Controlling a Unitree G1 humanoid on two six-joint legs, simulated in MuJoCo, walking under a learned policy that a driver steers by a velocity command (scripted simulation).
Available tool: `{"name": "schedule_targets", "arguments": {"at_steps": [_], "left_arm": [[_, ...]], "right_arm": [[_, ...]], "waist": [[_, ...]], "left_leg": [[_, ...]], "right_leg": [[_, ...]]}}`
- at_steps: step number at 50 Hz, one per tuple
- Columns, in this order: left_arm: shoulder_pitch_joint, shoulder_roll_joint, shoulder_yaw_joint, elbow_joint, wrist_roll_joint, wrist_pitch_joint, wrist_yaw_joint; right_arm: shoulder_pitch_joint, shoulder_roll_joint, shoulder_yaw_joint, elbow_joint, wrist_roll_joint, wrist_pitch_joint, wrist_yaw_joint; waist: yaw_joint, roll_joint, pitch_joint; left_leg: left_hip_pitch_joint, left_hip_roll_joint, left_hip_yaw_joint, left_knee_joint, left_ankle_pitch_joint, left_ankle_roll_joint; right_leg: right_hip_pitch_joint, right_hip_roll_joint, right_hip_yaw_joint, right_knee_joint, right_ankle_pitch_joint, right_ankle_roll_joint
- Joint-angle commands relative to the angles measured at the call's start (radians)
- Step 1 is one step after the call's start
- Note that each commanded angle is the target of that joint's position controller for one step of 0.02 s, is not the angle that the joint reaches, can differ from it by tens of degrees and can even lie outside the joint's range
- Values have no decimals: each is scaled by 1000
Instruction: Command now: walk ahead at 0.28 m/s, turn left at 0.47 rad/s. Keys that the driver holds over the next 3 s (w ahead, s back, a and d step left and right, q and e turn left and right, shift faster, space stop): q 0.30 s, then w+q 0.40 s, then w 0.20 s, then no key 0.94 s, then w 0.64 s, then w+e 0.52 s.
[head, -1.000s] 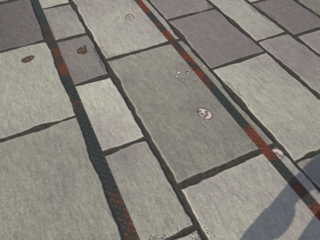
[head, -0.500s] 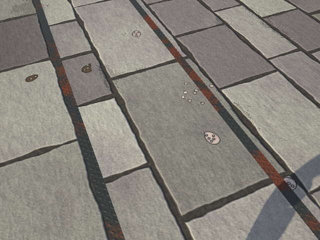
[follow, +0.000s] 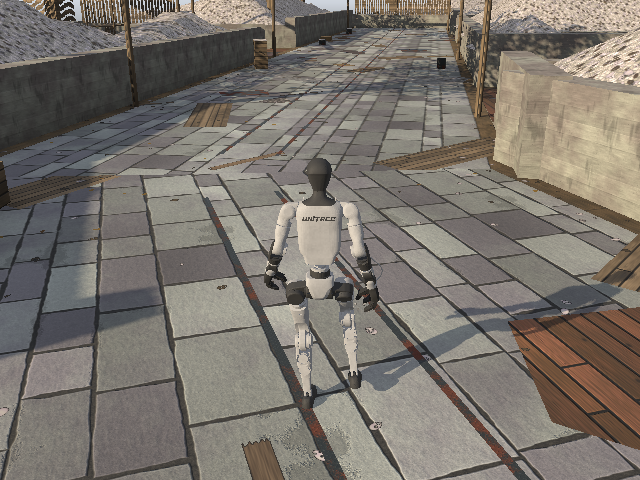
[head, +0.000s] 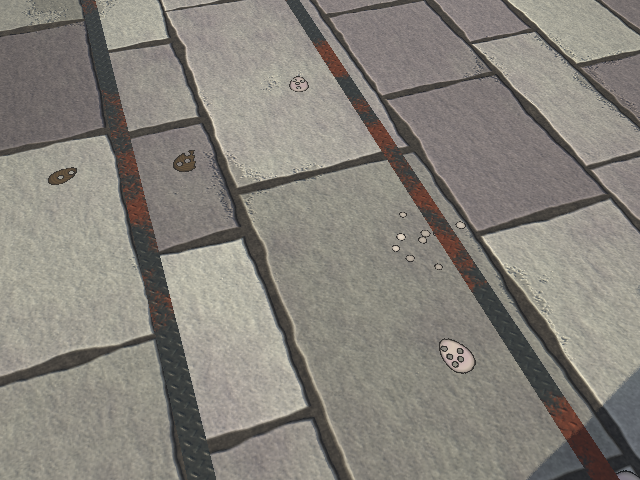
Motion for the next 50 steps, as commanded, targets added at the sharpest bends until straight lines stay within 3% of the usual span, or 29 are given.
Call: {"name": "schedule_targets", "arguments": {"at_steps": [1,3,5,8,9,10,11,12,13,14,15,17,19,22,25,30,32,33,34,35,36,37,38,40,41,44,48,50], "left_arm": [[47,30,7,-48,9,18,17],[-22,35,6,-76,-6,31,18],[-67,57,9,-100,-15,40,14],[-50,109,25,-109,-12,28,3],[2,117,31,-96,-9,17,0],[66,147,38,-86,5,10,4],[101,189,41,-98,20,18,13],[121,190,47,-96,25,37,10],[69,119,35,-133,6,46,6],[36,83,25,-148,-4,55,7],[1,84,22,-153,-4,66,8],[-18,110,29,-140,2,76,7],[9,119,36,-125,-4,71,9],[60,144,52,-105,-16,54,13],[58,179,70,-97,-23,43,6],[41,206,88,-86,-44,48,-19],[18,203,88,-83,-54,61,-24],[18,181,82,-79,-51,67,-25],[18,132,69,-79,-38,72,-28],[-26,50,42,-106,-13,71,-41],[-52,53,42,-164,-16,44,-44],[-92,123,53,-168,-45,18,-50],[-70,152,61,-158,-53,5,-56],[-31,152,64,-111,-13,2,-53],[-28,142,64,-102,-7,6,-55],[-61,97,52,-104,-14,16,-58],[-165,43,31,-135,-21,16,-71],[-214,28,23,-150,-21,12,-86]], "right_arm": [[-47,-173,-39,-88,12,-5,-25],[-8,-184,-44,-83,27,15,-36],[4,-179,-47,-83,31,35,-48],[-32,-169,-52,-113,30,56,-70],[-70,-158,-50,-134,31,62,-74],[-71,-116,-38,-157,24,63,-73],[25,-45,-21,-163,3,61,-69],[161,-86,-23,-170,26,56,-62],[159,-182,-47,-141,29,68,-63],[68,-216,-63,-151,30,89,-66],[34,-201,-68,-156,28,112,-73],[29,-151,-62,-176,24,130,-68],[16,-117,-55,-198,26,122,-59],[-64,-108,-52,-241,21,98,-47],[-100,-101,-50,-262,20,82,-34],[-93,-112,-57,-264,25,81,-13],[-44,-106,-61,-245,27,81,-7],[19,-109,-68,-212,27,82,-8],[120,-132,-83,-167,32,83,-15],[221,-219,-108,-157,30,79,-28],[192,-325,-114,-207,17,53,-20],[160,-258,-98,-217,7,28,-16],[107,-210,-78,-228,10,12,-15],[32,-161,-59,-247,16,10,-13],[33,-154,-54,-249,11,9,-18],[96,-153,-54,-217,12,6,-33],[133,-144,-47,-179,8,15,-55],[165,-154,-48,-155,11,21,-64]], "waist": [[52,80,-41],[23,111,-77],[13,128,-87],[41,139,-96],[75,138,-110],[88,93,-175],[43,-110,-263],[-6,-321,-362],[4,-179,-309],[28,-80,-232],[21,-29,-184],[9,-86,-122],[24,-134,-108],[60,-98,-111],[62,-94,-109],[46,-119,-81],[6,-95,-78],[-15,-64,-81],[-43,7,-87],[-78,246,-58],[-42,317,0],[-52,220,27],[-12,203,48],[21,146,18],[26,137,1],[15,117,-20],[-11,137,15],[-31,146,22]], "left_leg": [[-196,190,-115,-53,505,133],[-139,194,-158,-16,414,101],[-70,218,-231,26,327,89],[26,233,-356,125,232,69],[22,204,-361,193,197,47],[-33,148,-329,331,89,11],[-215,27,-199,581,-384,-41],[-389,-16,-135,763,-629,-68],[-437,63,-138,877,-549,-108],[-460,92,-105,929,-460,-140],[-447,116,-87,946,-401,-162],[-402,148,-22,925,-288,-170],[-395,159,23,862,-252,-165],[-423,201,22,732,-230,-145],[-372,221,37,600,-203,-114],[-199,201,107,396,-220,-59],[-84,180,146,261,-170,-27],[11,143,176,215,-175,-13],[130,128,145,161,-227,15],[265,344,-212,12,-396,104],[291,506,-656,-141,-606,247],[259,522,-654,-193,-631,255],[255,494,-558,-170,-516,214],[203,404,-362,-145,-255,144],[187,377,-298,-153,-131,128],[214,332,-163,-142,192,99],[155,273,-35,-113,433,24],[140,275,-26,-89,449,8]], "right_leg": [[215,78,-68,-224,162,34],[237,116,-58,-337,221,43],[224,128,-27,-405,201,52],[254,124,19,-532,133,35],[331,111,6,-618,193,16],[491,14,48,-648,323,-29],[735,-206,228,-575,726,-126],[852,-393,520,-614,644,-292],[783,-356,501,-644,442,-285],[704,-282,361,-647,322,-238],[611,-226,271,-670,241,-211],[460,-143,145,-755,7,-193],[440,-126,91,-815,-109,-200],[501,-184,97,-853,-178,-228],[500,-212,57,-876,-208,-224],[440,-220,-38,-862,-245,-194],[396,-212,-80,-801,-312,-161],[345,-181,-121,-730,-355,-136],[264,-123,-184,-567,-385,-98],[10,-19,-284,-143,-376,-19],[-300,101,-153,62,-396,-13],[-355,36,-46,131,-311,-44],[-372,5,-37,112,-184,-60],[-261,-27,-40,26,-21,-41],[-210,-23,-52,4,48,-30],[-158,8,-83,-111,185,-4],[-19,64,-129,-357,327,-11],[52,87,-147,-427,368,-19]]}}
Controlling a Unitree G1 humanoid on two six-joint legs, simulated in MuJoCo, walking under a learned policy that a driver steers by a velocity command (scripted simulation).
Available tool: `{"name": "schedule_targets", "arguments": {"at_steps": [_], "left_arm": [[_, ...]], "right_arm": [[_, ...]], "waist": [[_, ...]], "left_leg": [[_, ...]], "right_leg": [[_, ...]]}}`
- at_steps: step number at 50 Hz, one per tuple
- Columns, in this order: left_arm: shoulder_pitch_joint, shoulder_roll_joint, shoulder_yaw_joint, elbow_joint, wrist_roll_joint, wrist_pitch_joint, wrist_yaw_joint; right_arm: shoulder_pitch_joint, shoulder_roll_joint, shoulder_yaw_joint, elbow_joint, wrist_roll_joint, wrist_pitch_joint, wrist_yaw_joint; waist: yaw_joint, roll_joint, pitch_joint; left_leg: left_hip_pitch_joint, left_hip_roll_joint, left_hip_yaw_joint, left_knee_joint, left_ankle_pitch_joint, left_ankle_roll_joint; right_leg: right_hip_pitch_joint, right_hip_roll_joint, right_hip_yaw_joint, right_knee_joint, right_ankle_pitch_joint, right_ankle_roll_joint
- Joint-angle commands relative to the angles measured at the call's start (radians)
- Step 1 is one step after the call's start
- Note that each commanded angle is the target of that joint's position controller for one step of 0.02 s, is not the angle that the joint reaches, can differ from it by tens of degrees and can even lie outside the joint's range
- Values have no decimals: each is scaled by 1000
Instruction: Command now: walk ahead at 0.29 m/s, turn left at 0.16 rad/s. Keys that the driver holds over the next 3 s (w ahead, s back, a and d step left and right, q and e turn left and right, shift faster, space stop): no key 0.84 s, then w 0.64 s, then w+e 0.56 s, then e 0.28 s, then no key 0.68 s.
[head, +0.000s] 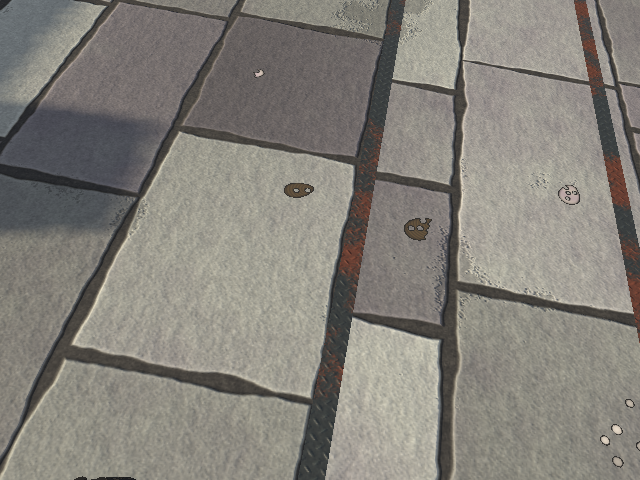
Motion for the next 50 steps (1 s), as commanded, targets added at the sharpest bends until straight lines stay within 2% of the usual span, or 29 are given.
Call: {"name": "schedule_targets", "arguments": {"at_steps": [1,4,6,7,8,9,10,11,12,13,15,16,18,20,22,23,24,25,27,29,32,39,42,43,44,45,47,48,50], "left_arm": [[-176,13,-8,-108,-4,-22,-20],[-146,47,-1,-107,4,-28,-28],[-15,92,15,-68,20,-36,-20],[80,121,23,-44,29,-41,-12],[212,186,30,-25,56,-41,0],[246,149,16,1,55,-28,-1],[258,88,6,-1,19,-11,-1],[148,78,1,-15,0,1,5],[68,48,-12,-22,-3,10,11],[11,30,-20,-26,3,17,16],[-49,53,-14,-16,29,29,17],[-50,58,-11,-10,35,29,18],[-32,69,-7,5,31,33,23],[-46,74,-7,11,15,47,31],[-39,43,-21,26,11,59,33],[-16,22,-30,40,15,61,32],[22,34,-26,45,16,63,33],[31,35,-22,49,14,65,39],[52,28,-23,72,17,67,52],[83,30,-23,99,21,70,57],[75,27,-23,124,14,66,54],[85,32,-20,189,3,72,61],[90,37,-18,214,1,80,68],[110,29,-19,232,0,83,70],[115,32,-16,242,-6,86,70],[103,34,-14,242,-9,85,69],[25,22,-17,205,-20,60,63],[-6,20,-18,189,-27,42,56],[-6,27,-16,182,-32,10,41]], "right_arm": [[42,-174,-43,-18,3,-3,-18],[15,-178,-44,-10,4,4,-22],[-34,-191,-48,-21,8,9,-23],[-52,-192,-45,-27,5,8,-17],[-20,-142,-27,-52,-20,0,-10],[187,-36,3,0,-7,2,2],[170,-174,-28,39,9,6,9],[54,-208,-43,3,30,17,9],[-28,-195,-40,-15,18,29,0],[-71,-179,-43,-23,6,47,-10],[-32,-105,-29,-11,-1,79,-24],[-21,-81,-22,-5,-6,82,-30],[-26,-84,-20,2,-9,81,-32],[-31,-95,-26,15,-11,83,-25],[-63,-100,-31,9,-32,87,-20],[-89,-114,-31,-11,-41,86,-22],[-135,-179,-42,-33,-35,84,-31],[-165,-184,-46,-17,-27,77,-31],[-210,-115,-28,-12,-33,52,-26],[-218,-98,-24,-4,-27,33,-20],[-163,-111,-28,22,-14,22,-19],[-148,-99,-27,63,-8,23,-17],[-152,-92,-27,83,-7,27,-15],[-129,-89,-28,102,-4,30,-14],[-119,-109,-36,112,3,34,-14],[-110,-132,-45,117,9,36,-13],[-64,-177,-58,127,21,21,-12],[-65,-189,-63,130,23,7,-13],[-92,-172,-60,132,17,-18,-10]], "waist": [[-21,178,48],[7,190,28],[74,203,-51],[125,175,-124],[138,50,-298],[74,-201,-480],[118,-85,-507],[102,-55,-333],[80,18,-215],[53,39,-130],[1,-33,-70],[-2,-62,-74],[7,-65,-125],[-3,-53,-133],[-5,-46,-86],[1,-18,-40],[49,68,17],[77,171,40],[92,222,56],[95,197,49],[68,106,23],[59,56,-34],[61,55,-33],[59,66,-53],[56,93,-32],[46,132,9],[11,215,116],[7,230,163],[25,228,172]], "left_leg": [[-62,184,-48,6,621,45],[12,215,-93,97,706,51],[65,198,-104,248,905,37],[32,149,-79,396,893,9],[-218,87,-82,676,550,-29],[-489,-49,-102,1025,-377,-106],[-490,-26,-206,1096,-416,-105],[-557,22,-162,1090,-363,-113],[-559,62,-110,1022,-305,-120],[-521,89,-90,940,-262,-125],[-340,94,-34,728,-229,-131],[-292,86,-16,656,-229,-133],[-229,90,-10,539,-115,-119],[-141,80,11,417,59,-98],[-86,71,21,346,71,-69],[-106,109,-29,265,51,-45],[-214,161,-98,182,-93,-12],[-382,147,-106,125,-301,2],[-458,132,-102,67,-332,-30],[-422,120,-86,99,-225,-48],[-323,105,-61,164,-45,-44],[-236,88,-29,218,207,-31],[-224,83,-20,218,255,-30],[-209,77,-16,203,157,-23],[-214,80,-32,183,0,0],[-221,113,-88,142,-181,37],[-195,274,-327,1,-454,138],[-194,336,-415,-35,-446,176],[-136,369,-419,-18,-258,184]], "right_leg": [[90,58,-54,-111,72,-12],[134,73,-38,-173,-7,-49],[276,111,-61,-223,-37,-87],[447,81,-47,-277,156,-121],[830,-120,140,-134,612,-214],[1112,-398,474,-123,822,-426],[1044,-344,494,-174,634,-400],[894,-303,380,-227,433,-352],[729,-248,315,-285,268,-310],[570,-213,268,-339,140,-284],[333,-138,167,-412,9,-242],[302,-126,137,-419,25,-245],[321,-132,131,-419,-53,-243],[284,-121,123,-423,-325,-208],[211,-83,120,-423,-613,-130],[191,-56,112,-403,-702,-77],[219,-1,67,-345,-677,-33],[353,42,6,-284,-554,-9],[460,48,-12,-206,-413,-2],[467,38,-6,-207,-355,-10],[437,27,7,-218,-313,-21],[490,19,9,-183,-135,-14],[503,17,11,-176,-108,-13],[509,34,-10,-165,-201,-14],[478,66,-44,-128,-363,-17],[407,91,-72,-79,-510,-18],[218,90,-81,46,-562,-36],[158,58,-47,88,-550,-56],[101,13,-5,103,-588,-91]]}}
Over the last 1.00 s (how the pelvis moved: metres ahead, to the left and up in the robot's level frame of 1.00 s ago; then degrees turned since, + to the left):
0.25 0.09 0.00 31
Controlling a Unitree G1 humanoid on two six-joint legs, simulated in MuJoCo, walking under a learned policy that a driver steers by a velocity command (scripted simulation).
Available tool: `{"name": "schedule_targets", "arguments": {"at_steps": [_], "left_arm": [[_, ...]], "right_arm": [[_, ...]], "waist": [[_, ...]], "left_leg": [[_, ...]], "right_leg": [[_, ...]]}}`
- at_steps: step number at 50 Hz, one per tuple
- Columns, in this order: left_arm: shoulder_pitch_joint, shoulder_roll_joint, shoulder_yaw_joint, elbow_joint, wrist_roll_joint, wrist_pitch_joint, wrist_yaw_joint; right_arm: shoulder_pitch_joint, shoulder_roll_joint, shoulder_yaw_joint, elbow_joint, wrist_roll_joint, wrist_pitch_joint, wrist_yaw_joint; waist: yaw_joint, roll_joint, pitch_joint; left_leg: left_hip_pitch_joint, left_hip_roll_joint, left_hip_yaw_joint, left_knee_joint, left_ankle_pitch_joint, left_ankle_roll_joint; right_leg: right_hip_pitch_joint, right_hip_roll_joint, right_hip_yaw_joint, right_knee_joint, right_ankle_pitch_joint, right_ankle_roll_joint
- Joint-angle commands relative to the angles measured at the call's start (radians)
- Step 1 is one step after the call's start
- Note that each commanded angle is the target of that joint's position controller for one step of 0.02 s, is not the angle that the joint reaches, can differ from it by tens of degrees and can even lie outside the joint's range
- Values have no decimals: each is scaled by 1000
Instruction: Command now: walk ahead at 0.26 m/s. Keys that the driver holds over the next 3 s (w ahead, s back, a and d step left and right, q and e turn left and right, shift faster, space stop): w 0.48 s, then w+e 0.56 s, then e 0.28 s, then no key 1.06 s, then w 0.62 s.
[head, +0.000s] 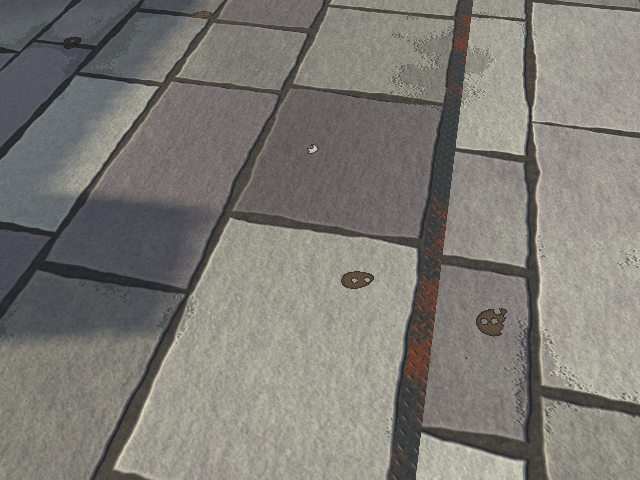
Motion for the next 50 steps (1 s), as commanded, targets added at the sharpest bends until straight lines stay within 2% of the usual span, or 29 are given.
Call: {"name": "schedule_targets", "arguments": {"at_steps": [1,3,4,5,6,7,8,9,10,11,13,16,18,22,25,27,28,29,30,31,32,33,34,35,37,40,43,45,50], "left_arm": [[-107,71,12,-84,-11,-60,-21],[48,76,27,-9,-7,-65,-28],[155,103,44,33,2,-60,-27],[282,188,68,54,3,-58,-21],[363,246,73,65,9,-65,-30],[273,171,45,44,18,-76,-29],[197,120,31,15,15,-83,-30],[150,116,26,-3,17,-86,-34],[129,90,14,-15,17,-85,-38],[140,90,10,-10,22,-80,-37],[193,85,4,5,23,-71,-29],[212,124,7,3,28,-60,-10],[222,136,8,-2,28,-57,-2],[284,137,14,17,14,-56,1],[290,144,24,23,7,-48,3],[261,171,35,10,10,-40,3],[239,169,34,1,15,-32,2],[213,151,24,-23,25,-30,-1],[327,21,-8,-42,25,-41,-8],[349,19,-11,-24,-3,-65,-12],[246,119,19,-55,-30,-75,-11],[175,132,25,-78,-34,-77,-4],[146,118,31,-84,-21,-72,5],[167,99,39,-76,-12,-57,10],[211,44,39,-71,-14,-25,8],[136,57,51,-118,-8,2,13],[51,67,56,-157,1,-5,0],[-10,58,51,-178,4,-14,-17],[-194,35,30,-266,6,-19,-53]], "right_arm": [[11,-170,-41,-26,8,-34,2],[-74,-172,-41,-40,17,-26,11],[-106,-163,-37,-52,11,-26,12],[-140,-102,-20,-81,6,-31,11],[-136,-69,-14,-108,7,-47,7],[-124,-113,-25,-100,27,-58,10],[-116,-123,-26,-89,35,-65,18],[-113,-121,-29,-79,29,-69,18],[-133,-135,-38,-78,15,-67,17],[-128,-121,-39,-79,10,-62,20],[-148,-99,-36,-81,3,-52,29],[-270,-67,-21,-128,0,-44,31],[-348,-53,-9,-153,3,-45,38],[-456,-68,1,-188,12,-49,58],[-482,-94,-3,-210,13,-58,73],[-384,-144,-24,-195,9,-63,71],[-231,-184,-47,-153,11,-63,63],[-27,-234,-68,-103,6,-61,49],[108,-330,-89,-73,-26,-56,41],[104,-262,-64,-70,-25,-56,47],[7,-195,-43,-76,-12,-61,48],[-82,-153,-30,-89,-8,-65,48],[-147,-124,-22,-87,-14,-73,53],[-184,-96,-15,-82,-24,-80,57],[-194,-85,-16,-60,-31,-85,59],[-176,-125,-26,-36,-35,-91,44],[-133,-151,-31,-22,-39,-85,22],[-117,-168,-32,-22,-37,-79,11],[-11,-201,-42,1,-19,-51,1]], "waist": [[-5,150,157],[78,117,87],[121,83,45],[161,-139,13],[170,-332,-32],[114,-195,21],[82,-129,60],[58,-82,70],[50,-47,80],[39,-86,70],[42,-81,63],[57,-57,90],[74,-71,105],[92,-80,144],[65,-80,139],[-7,-113,56],[-89,-119,-37],[-177,-102,-171],[-133,130,-359],[-128,234,-453],[-112,174,-257],[-81,115,-134],[-45,60,-66],[-7,75,-37],[29,95,-15],[39,72,43],[22,45,63],[5,33,70],[-67,4,118]], "left_leg": [[23,312,-395,-316,-68,211],[-133,204,-223,-246,49,138],[-225,142,-142,-136,159,100],[-376,14,17,200,185,21],[-559,-73,-8,482,-135,-9],[-647,-5,-101,640,-141,15],[-671,40,-107,666,-38,42],[-670,78,-87,640,59,57],[-652,105,-72,593,132,62],[-606,121,-60,554,177,55],[-591,120,-22,493,218,26],[-609,111,4,313,303,-8],[-551,90,24,169,392,-13],[-495,62,35,21,465,5],[-469,51,19,-37,412,44],[-300,0,40,-44,342,72],[-101,-28,57,-52,333,98],[223,58,-31,-11,328,140],[622,342,-461,-63,119,267],[622,440,-773,-254,-6,313],[462,397,-628,-286,-40,245],[288,364,-462,-311,18,202],[136,325,-346,-348,113,176],[40,281,-238,-379,182,151],[-54,254,-128,-426,228,151],[-80,257,-32,-471,278,168],[-16,256,37,-476,333,166],[15,246,95,-475,367,151],[183,286,171,-431,433,143]], "right_leg": [[-223,-45,21,-16,-50,-53],[133,19,-51,-198,161,-45],[302,19,-15,-206,200,-43],[432,-170,301,-376,63,-122],[542,-362,709,-538,27,-252],[503,-382,694,-528,-15,-251],[458,-340,576,-523,3,-210],[424,-304,480,-536,51,-175],[399,-265,388,-550,166,-138],[367,-248,324,-555,268,-129],[364,-214,231,-562,445,-128],[331,-202,167,-588,530,-132],[284,-183,126,-613,501,-122],[307,-210,99,-631,465,-124],[403,-252,99,-567,589,-109],[430,-254,106,-432,901,-91],[392,-218,86,-264,1024,-70],[202,-171,71,-11,881,-39],[-187,-3,22,396,362,27],[-302,52,167,596,-138,23],[-386,-10,180,660,-89,10],[-384,-66,145,635,7,-1],[-334,-103,134,580,81,-3],[-267,-134,143,530,127,-7],[-203,-151,137,497,152,-9],[-301,-159,148,432,247,5],[-389,-147,159,286,397,21],[-384,-138,120,168,476,24],[-439,-122,25,-11,457,6]]}}
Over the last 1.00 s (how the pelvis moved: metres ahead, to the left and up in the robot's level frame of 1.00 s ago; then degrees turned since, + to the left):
0.23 0.02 -0.02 0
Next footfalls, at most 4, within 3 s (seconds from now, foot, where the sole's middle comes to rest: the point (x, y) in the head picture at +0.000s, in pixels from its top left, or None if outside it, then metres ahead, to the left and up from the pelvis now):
0.58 left None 0.45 0.11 -0.77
1.14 right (420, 407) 0.70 -0.19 -0.77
1.62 left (342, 344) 0.87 -0.02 -0.77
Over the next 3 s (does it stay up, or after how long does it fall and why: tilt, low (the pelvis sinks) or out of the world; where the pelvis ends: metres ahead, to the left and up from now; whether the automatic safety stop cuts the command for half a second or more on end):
stays up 0.91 -0.16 0.01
